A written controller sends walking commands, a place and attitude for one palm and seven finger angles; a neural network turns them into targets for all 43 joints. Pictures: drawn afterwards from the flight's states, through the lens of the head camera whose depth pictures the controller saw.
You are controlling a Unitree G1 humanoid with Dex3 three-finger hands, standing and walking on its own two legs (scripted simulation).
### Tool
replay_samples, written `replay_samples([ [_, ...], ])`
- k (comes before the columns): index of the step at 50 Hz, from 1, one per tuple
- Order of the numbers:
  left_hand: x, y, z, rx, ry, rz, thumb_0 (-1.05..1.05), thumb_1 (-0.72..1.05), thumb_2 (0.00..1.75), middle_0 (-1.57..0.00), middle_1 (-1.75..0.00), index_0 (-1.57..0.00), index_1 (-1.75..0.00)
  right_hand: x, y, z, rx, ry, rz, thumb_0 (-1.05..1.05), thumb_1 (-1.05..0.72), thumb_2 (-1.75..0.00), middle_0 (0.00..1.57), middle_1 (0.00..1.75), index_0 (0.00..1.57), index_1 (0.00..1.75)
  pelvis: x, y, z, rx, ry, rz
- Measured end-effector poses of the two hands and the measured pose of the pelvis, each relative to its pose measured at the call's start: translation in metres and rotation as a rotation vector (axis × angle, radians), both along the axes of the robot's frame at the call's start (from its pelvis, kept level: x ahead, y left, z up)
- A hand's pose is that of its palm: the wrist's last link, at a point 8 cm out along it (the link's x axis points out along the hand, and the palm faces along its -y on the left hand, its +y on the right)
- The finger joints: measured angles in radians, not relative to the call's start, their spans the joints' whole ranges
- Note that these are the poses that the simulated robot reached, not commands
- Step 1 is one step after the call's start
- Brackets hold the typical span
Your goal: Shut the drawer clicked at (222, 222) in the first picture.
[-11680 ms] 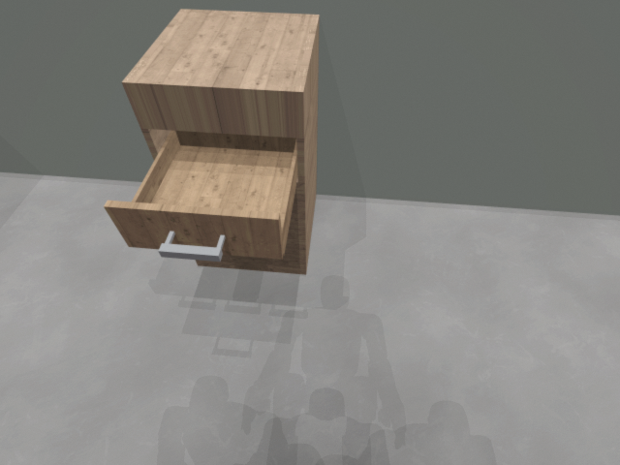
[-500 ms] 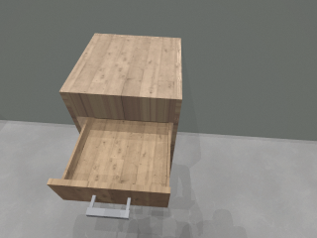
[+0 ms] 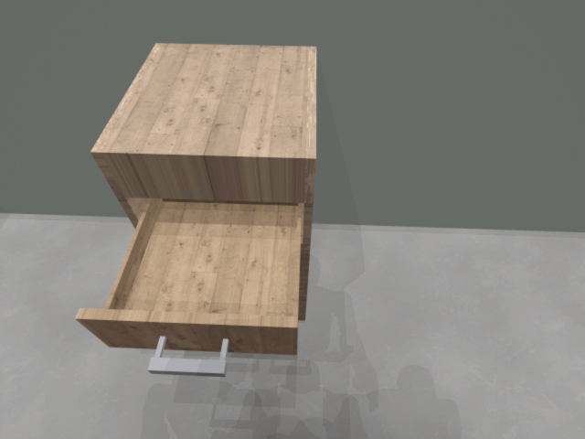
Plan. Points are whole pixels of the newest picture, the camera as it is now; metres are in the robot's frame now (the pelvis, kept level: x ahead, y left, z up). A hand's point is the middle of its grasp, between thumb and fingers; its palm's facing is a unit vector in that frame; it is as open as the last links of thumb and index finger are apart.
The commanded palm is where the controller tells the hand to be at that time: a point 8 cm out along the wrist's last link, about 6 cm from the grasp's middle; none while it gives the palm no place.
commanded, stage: come to a stop and stand still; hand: left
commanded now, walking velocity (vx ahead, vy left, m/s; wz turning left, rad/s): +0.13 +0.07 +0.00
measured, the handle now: (191, 355) +0.28 +0.21 -0.20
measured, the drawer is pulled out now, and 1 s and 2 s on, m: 0.28 0.28 0.28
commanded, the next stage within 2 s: look again from close up in 1.06 s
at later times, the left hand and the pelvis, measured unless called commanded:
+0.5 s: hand out of the picture +0.00 +0.18 -0.17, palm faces +0.00 -0.98 -0.19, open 7.4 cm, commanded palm none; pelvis -0.01 +0.01 +0.00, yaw +1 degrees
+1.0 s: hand out of the picture -0.01 +0.22 -0.18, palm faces +0.05 -0.99 -0.16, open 7.4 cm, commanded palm none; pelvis +0.01 +0.06 +0.00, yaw +0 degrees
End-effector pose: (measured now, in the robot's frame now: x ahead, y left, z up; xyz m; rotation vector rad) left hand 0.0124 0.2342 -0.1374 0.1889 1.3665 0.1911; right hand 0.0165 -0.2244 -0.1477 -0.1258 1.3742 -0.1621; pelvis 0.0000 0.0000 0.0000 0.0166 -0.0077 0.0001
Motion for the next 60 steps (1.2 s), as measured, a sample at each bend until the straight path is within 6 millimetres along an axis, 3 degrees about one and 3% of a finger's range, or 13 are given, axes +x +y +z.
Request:
replay_samples([
  [5, -0.004, -0.003, 0.006, 0.035, -0.037, -0.023, 0.01, 0.91, 0.90, -0.20, -0.30, -0.20, -0.30, -0.003, -0.017, -0.004, 0.010, -0.033, 0.006, 0.00, -0.91, -0.90, 0.20, 0.30, 0.20, 0.30, -0.015, -0.012, -0.002, -0.005, -0.001, 0.001],
  [11, -0.008, -0.007, 0.007, 0.019, -0.071, -0.007, 0.01, 0.91, 0.90, -0.20, -0.30, -0.20, -0.30, -0.021, -0.026, 0.001, -0.004, -0.007, 0.027, 0.00, -0.91, -0.90, 0.20, 0.30, 0.20, 0.30, -0.018, -0.015, 0.000, -0.020, 0.001, 0.018],
  [16, -0.006, -0.007, 0.001, -0.016, -0.080, 0.001, 0.01, 0.91, 0.90, -0.20, -0.30, -0.20, -0.30, -0.049, -0.021, 0.007, -0.022, 0.057, 0.028, 0.00, -0.91, -0.90, 0.20, 0.30, 0.20, 0.30, -0.015, -0.009, 0.001, -0.021, -0.002, 0.016],
  [22, -0.012, -0.005, -0.004, -0.037, -0.038, -0.012, 0.01, 0.91, 0.90, -0.20, -0.30, -0.20, -0.30, -0.072, -0.001, 0.008, -0.005, 0.143, 0.016, 0.00, -0.91, -0.90, 0.20, 0.30, 0.20, 0.30, -0.008, 0.002, 0.001, -0.033, 0.016, 0.011],
  [27, -0.019, 0.004, -0.009, -0.063, 0.021, -0.023, 0.01, 0.91, 0.90, -0.20, -0.30, -0.20, -0.30, -0.060, 0.025, 0.006, 0.011, 0.090, 0.007, 0.00, -0.91, -0.90, 0.20, 0.30, 0.20, 0.30, -0.001, 0.019, -0.001, -0.035, 0.006, 0.023],
  [33, -0.012, 0.019, -0.012, -0.069, -0.006, 0.007, 0.01, 0.91, 0.90, -0.20, -0.30, -0.20, -0.30, -0.029, 0.057, 0.001, 0.037, 0.016, 0.044, 0.00, -0.91, -0.90, 0.20, 0.30, 0.20, 0.30, 0.007, 0.038, -0.002, -0.042, -0.007, 0.028],
  [41, -0.015, 0.034, -0.013, -0.075, -0.013, 0.035, 0.01, 0.91, 0.90, -0.20, -0.30, -0.19, -0.30, -0.012, 0.066, 0.004, -0.001, -0.019, 0.060, 0.02, -0.93, -0.90, 0.20, 0.30, 0.20, 0.30, 0.010, 0.057, -0.001, -0.037, -0.025, 0.024],
  [48, -0.028, 0.038, -0.014, -0.089, 0.025, 0.033, 0.01, 0.91, 0.90, -0.20, -0.30, -0.19, -0.30, -0.013, 0.068, 0.010, -0.018, -0.026, 0.043, 0.01, -0.92, -0.90, 0.20, 0.30, 0.20, 0.30, 0.008, 0.063, 0.001, -0.028, -0.028, 0.010],
  [60, -0.043, 0.031, -0.010, -0.090, 0.075, 0.038, 0.01, 0.91, 0.90, -0.20, -0.30, -0.19, -0.30, -0.034, 0.068, 0.010, 0.002, 0.043, 0.017, 0.00, -0.91, -0.90, 0.20, 0.30, 0.20, 0.30, 0.008, 0.057, 0.003, -0.022, -0.021, 0.005],
])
